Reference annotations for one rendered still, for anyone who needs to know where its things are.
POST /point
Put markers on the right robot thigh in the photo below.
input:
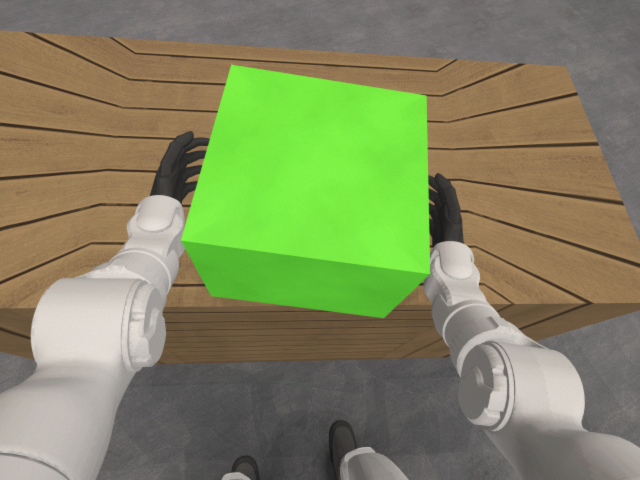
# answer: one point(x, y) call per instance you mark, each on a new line
point(370, 466)

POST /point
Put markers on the left robot forearm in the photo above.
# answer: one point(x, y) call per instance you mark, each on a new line
point(151, 252)

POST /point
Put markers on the robot right upper arm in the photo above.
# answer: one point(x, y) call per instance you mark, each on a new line
point(529, 401)

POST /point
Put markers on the robot left upper arm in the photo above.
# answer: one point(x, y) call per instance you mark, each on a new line
point(91, 336)

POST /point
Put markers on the right robot forearm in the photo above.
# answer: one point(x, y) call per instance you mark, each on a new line
point(460, 312)

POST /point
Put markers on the carton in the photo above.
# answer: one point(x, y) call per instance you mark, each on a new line
point(313, 193)

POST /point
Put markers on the right robot hand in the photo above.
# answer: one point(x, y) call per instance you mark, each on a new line
point(446, 222)

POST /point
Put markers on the pedestal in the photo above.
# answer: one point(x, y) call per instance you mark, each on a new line
point(85, 122)

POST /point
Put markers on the left robot hand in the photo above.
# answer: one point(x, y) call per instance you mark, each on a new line
point(172, 173)

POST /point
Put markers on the robot left foot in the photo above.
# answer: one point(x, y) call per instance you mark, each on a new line
point(247, 466)

